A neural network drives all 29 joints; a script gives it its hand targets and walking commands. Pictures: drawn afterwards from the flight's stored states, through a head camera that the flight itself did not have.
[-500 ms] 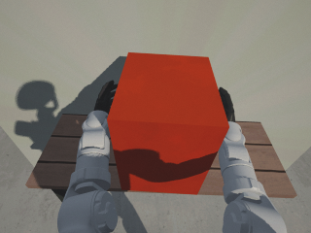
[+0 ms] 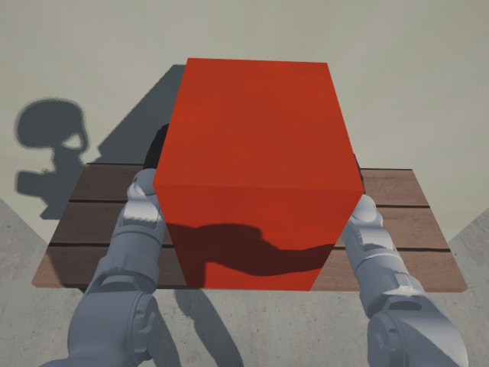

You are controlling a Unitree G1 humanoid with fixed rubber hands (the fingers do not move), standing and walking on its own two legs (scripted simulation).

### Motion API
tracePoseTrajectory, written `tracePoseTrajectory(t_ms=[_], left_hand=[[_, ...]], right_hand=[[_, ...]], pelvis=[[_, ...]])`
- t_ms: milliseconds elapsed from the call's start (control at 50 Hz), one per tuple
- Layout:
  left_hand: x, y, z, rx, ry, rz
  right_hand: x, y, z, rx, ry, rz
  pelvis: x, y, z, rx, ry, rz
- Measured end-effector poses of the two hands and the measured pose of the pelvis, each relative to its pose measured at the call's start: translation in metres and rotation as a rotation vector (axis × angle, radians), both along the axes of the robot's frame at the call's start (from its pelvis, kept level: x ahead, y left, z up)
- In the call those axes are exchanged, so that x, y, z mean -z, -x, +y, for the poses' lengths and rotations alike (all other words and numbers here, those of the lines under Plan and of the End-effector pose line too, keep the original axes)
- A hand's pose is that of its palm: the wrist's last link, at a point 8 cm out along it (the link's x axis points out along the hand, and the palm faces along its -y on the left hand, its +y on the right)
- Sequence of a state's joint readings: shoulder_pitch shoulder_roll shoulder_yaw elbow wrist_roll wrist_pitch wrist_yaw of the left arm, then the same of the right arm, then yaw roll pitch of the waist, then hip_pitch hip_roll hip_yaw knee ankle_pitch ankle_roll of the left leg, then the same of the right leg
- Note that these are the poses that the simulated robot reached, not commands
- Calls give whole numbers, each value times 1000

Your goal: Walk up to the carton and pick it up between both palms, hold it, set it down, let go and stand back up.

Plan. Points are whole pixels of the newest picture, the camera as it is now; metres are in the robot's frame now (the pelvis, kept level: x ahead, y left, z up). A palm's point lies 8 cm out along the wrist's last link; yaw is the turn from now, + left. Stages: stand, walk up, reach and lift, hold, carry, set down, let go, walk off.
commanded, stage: set down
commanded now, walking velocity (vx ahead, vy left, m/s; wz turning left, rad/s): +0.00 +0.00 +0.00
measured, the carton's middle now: (252, 182) +0.41 +0.01 +0.07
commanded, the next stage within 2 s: none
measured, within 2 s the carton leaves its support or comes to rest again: neither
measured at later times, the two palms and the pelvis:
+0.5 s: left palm (130, 147) +0.42 +0.20 +0.14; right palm (393, 155) +0.41 -0.21 +0.14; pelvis +0.00 -0.02 +0.00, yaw +1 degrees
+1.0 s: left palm (112, 93) +0.42 +0.20 +0.23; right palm (410, 115) +0.41 -0.20 +0.22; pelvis -0.02 -0.02 +0.00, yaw +1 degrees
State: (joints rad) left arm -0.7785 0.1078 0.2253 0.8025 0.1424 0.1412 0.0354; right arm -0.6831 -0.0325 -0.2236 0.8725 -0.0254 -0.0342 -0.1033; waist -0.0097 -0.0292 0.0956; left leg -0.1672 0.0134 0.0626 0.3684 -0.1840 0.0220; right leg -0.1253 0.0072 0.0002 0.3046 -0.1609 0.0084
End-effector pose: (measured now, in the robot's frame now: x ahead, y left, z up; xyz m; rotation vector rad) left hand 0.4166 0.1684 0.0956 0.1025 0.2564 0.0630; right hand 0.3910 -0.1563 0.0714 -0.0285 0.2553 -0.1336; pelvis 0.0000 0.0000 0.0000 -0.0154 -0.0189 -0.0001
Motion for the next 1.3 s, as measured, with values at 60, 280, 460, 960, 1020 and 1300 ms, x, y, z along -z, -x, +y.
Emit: tracePoseTrajectory(t_ms=[60, 280, 460, 960, 1020, 1300], left_hand=[[8, -10, -2, -21, 35, 18], [-16, -10, 11, -26, 37, 3], [-40, -2, 30, -39, 62, -22], [-133, -7, 31, -31, 77, -46], [-142, -7, 32, -29, 76, -47], [-195, -2, 37, -15, 67, -87]], right_hand=[[8, -6, -1, 13, -29, 17], [-36, -31, -20, 37, -26, -71], [-64, -20, -50, 44, -10, -57], [-140, -18, -42, 15, -67, -59], [-149, -18, -44, 17, -71, -51], [-198, -14, -56, 5, -91, -95]], pelvis=[[2, 1, -1, 11, 5, 70], [3, -11, -5, 3, 14, 111], [2, -6, -17, -13, 4, 50], [3, 20, -18, -23, 2, 62], [2, 20, -16, -24, 4, 57], [1, 16, -12, -28, 9, 38]])
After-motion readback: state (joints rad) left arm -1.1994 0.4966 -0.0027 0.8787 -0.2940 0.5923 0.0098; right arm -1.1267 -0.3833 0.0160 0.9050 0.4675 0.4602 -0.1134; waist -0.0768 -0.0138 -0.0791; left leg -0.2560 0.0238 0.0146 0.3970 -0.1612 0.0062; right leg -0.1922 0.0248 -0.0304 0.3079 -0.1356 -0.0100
